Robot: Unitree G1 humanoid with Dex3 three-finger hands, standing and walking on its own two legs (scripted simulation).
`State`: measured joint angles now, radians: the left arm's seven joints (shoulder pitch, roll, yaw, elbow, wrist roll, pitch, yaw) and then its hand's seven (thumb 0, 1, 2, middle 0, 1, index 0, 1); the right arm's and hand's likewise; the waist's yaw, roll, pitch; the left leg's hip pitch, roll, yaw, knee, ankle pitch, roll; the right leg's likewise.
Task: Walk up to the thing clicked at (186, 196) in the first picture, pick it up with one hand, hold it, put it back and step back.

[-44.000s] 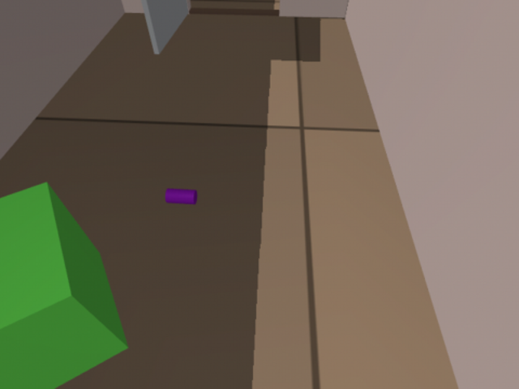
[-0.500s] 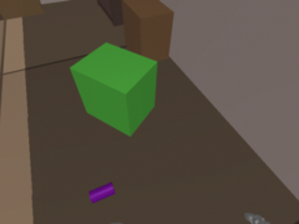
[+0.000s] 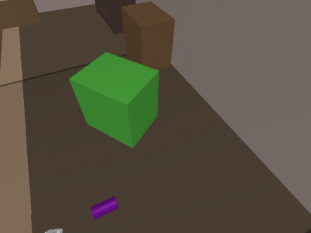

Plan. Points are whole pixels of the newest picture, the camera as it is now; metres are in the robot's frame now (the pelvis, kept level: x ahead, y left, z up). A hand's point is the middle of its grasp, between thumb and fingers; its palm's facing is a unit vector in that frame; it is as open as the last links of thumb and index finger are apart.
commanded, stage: walk up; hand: left
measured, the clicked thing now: (104, 207) +0.37 +0.29 -0.74
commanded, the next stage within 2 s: stand in 0.58 s
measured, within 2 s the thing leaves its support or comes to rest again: neither
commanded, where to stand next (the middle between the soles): +0.03 +0.00 m, yaw +1 degrees
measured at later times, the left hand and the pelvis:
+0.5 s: hand out of the picture +0.07 +0.26 -0.16, palm faces -0.01 -0.94 -0.33, open 7.4 cm; pelvis +0.00 +0.01 +0.00, yaw +0 degrees
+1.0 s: hand out of the picture +0.08 +0.26 -0.15, palm faces -0.03 -0.94 -0.34, open 7.4 cm; pelvis +0.00 +0.01 +0.00, yaw +0 degrees
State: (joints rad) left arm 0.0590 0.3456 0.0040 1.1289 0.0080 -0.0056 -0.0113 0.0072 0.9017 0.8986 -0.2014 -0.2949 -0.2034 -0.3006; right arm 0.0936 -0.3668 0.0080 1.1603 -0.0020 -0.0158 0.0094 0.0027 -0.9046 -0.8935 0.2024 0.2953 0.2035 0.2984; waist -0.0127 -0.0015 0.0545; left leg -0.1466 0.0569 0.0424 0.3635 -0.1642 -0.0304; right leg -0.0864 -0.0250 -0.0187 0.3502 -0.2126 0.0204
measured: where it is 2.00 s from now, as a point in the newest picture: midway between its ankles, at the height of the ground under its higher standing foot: outside the picture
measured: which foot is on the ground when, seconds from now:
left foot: down 0.00-1.00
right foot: down 0.00-1.00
